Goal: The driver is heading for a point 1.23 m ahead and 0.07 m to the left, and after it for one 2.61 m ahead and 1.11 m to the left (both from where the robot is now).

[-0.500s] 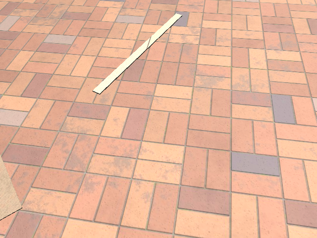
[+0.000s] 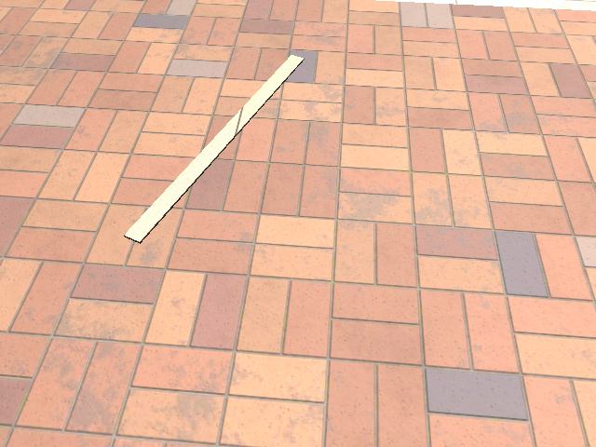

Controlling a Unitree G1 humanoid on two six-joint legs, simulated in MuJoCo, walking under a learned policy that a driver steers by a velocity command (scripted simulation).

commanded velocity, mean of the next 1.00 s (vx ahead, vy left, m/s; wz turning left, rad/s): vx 0.50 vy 0.00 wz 0.00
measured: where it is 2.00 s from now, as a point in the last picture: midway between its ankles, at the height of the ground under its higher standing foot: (308, 253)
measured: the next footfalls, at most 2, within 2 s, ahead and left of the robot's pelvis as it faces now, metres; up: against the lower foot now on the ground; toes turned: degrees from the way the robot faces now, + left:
right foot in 0.30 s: +0.34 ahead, -0.17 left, +0.00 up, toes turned -2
left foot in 0.86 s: +0.65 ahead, +0.07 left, +0.00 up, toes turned +3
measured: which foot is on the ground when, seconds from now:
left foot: down 0.00-0.32, up 0.34-0.84, down 0.86-1.00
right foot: up 0.00-0.28, down 0.30-0.88, up 0.90-1.00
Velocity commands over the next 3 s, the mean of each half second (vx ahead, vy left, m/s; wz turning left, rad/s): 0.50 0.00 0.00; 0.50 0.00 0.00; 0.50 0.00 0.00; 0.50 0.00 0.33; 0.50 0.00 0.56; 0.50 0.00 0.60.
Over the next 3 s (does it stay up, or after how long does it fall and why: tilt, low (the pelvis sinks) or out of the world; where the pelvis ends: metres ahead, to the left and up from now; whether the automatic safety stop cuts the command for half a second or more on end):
stays up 1.59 0.23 -0.03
